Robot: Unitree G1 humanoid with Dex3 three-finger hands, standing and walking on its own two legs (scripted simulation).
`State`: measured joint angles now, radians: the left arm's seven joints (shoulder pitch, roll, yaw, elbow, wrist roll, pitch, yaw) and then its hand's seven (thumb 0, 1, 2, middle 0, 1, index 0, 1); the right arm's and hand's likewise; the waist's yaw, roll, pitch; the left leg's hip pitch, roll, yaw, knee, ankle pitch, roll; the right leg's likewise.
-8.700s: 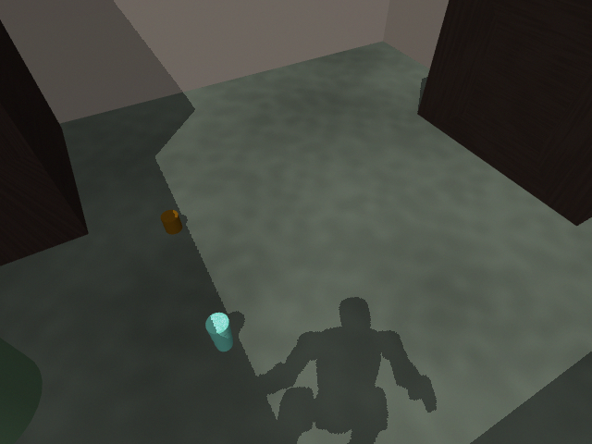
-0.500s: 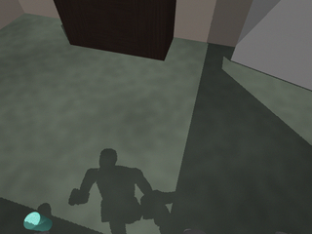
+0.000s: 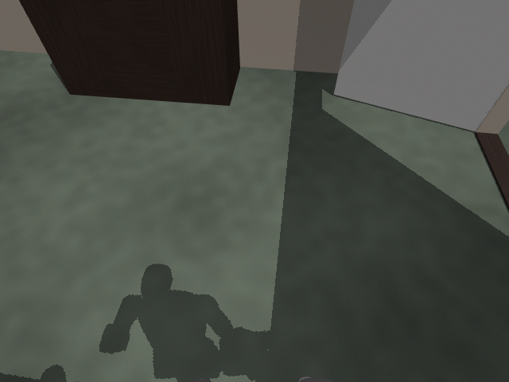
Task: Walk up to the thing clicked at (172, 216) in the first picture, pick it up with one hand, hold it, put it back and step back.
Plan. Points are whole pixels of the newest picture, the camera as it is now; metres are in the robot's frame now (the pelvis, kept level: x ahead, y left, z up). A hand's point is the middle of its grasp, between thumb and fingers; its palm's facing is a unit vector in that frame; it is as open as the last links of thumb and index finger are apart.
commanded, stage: walk up
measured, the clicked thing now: out of the picture +0.29 +1.26 -0.70
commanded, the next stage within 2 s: stand in 0.60 s
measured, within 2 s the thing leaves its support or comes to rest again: neither
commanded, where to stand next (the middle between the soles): +0.07 +0.04 m, yaw -2 degrees
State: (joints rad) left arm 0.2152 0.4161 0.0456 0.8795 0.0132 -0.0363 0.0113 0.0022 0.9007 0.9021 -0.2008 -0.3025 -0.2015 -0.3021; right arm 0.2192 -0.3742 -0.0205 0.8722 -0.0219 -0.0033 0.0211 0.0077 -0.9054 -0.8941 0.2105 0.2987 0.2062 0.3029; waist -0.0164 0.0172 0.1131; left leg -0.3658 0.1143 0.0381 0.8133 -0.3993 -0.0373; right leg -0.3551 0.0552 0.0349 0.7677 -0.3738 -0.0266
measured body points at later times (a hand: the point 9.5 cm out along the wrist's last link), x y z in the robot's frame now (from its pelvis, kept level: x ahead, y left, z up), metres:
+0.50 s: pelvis +0.01 +0.01 +0.03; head +0.02 +0.00 +0.48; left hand +0.12 +0.31 -0.10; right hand +0.07 -0.30 -0.11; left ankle +0.02 +0.15 -0.71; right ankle +0.03 -0.11 -0.71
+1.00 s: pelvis +0.02 +0.02 +0.04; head +0.03 +0.02 +0.49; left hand +0.13 +0.31 -0.09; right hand +0.08 -0.29 -0.09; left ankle +0.02 +0.15 -0.71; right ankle +0.03 -0.11 -0.71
